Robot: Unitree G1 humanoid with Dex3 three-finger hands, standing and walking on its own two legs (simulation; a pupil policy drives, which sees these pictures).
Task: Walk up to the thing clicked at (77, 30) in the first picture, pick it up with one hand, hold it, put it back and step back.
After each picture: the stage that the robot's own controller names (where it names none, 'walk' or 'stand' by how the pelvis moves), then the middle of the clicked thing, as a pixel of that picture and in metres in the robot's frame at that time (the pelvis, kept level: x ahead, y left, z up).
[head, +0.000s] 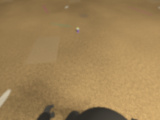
stand; (77, 30) +2.16 +0.43 -0.72
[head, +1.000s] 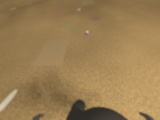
walk; (87, 33) +2.06 +0.30 -0.72
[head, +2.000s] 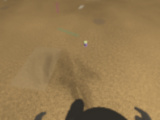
walk; (85, 43) +1.42 +0.24 -0.71
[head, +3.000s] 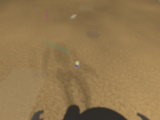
walk; (77, 64) +0.92 +0.20 -0.70
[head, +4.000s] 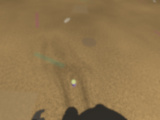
walk; (73, 83) +0.55 +0.18 -0.71
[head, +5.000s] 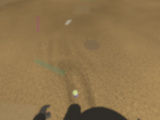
stand; (75, 93) +0.38 +0.19 -0.69
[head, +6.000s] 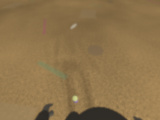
stand; (75, 99) +0.34 +0.18 -0.72
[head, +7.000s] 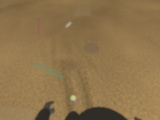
stand; (73, 98) +0.33 +0.21 -0.72
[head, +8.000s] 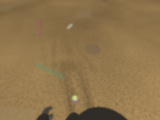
stand; (74, 98) +0.34 +0.20 -0.73
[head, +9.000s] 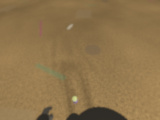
stand; (74, 99) +0.33 +0.20 -0.73
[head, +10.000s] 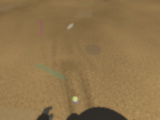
go down; (75, 99) +0.33 +0.19 -0.73
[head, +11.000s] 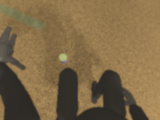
go down; (63, 58) +0.43 +0.20 -0.31
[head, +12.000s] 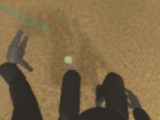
approach; (68, 61) +0.43 +0.19 -0.31
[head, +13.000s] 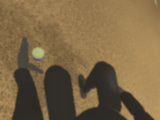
close in; (38, 54) +0.42 +0.24 -0.23
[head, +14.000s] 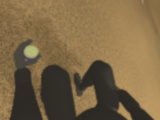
close; (30, 53) +0.41 +0.25 -0.23
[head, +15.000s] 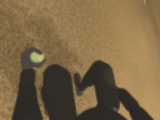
lift; (36, 58) +0.38 +0.22 -0.23
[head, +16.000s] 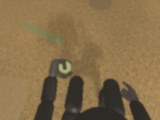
lift; (65, 69) +0.32 +0.19 -0.03
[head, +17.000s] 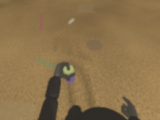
hold; (69, 74) +0.32 +0.16 +0.02
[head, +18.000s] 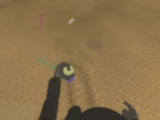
hold; (69, 74) +0.32 +0.17 +0.01
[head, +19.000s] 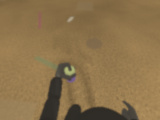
crouch; (70, 74) +0.32 +0.16 +0.00
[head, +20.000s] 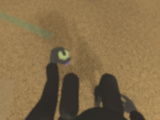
crouch; (64, 57) +0.42 +0.18 -0.10
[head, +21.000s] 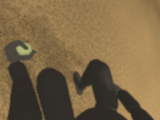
lower; (25, 52) +0.43 +0.25 -0.23
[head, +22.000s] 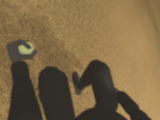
lower; (26, 51) +0.43 +0.25 -0.23
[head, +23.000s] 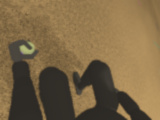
lower; (27, 51) +0.43 +0.25 -0.23
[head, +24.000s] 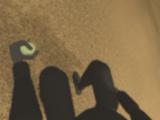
lower; (28, 51) +0.43 +0.25 -0.23
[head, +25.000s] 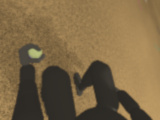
loosen; (34, 54) +0.41 +0.23 -0.24
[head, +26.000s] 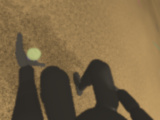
withdraw; (33, 55) +0.40 +0.22 -0.23
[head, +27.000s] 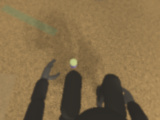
walk; (73, 63) +0.43 +0.16 -0.34
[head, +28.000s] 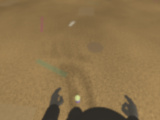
stand; (77, 99) +0.34 +0.13 -0.66
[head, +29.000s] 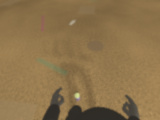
stand; (77, 96) +0.36 +0.15 -0.66
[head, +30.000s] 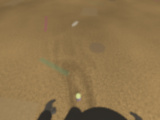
stand; (78, 97) +0.36 +0.14 -0.69
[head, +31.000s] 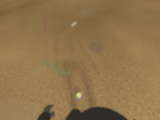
walk; (79, 96) +0.37 +0.15 -0.72
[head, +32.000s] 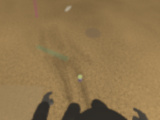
walk; (79, 78) +0.53 +0.09 -0.70
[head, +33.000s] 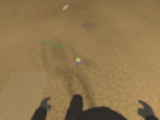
walk; (78, 61) +0.83 +0.23 -0.68
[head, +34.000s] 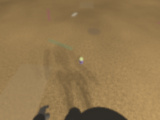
stand; (81, 60) +1.01 +0.17 -0.71
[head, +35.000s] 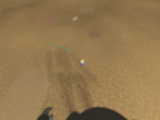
stand; (82, 63) +1.01 +0.17 -0.73
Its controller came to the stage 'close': yes
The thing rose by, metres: 0.73
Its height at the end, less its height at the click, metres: +0.00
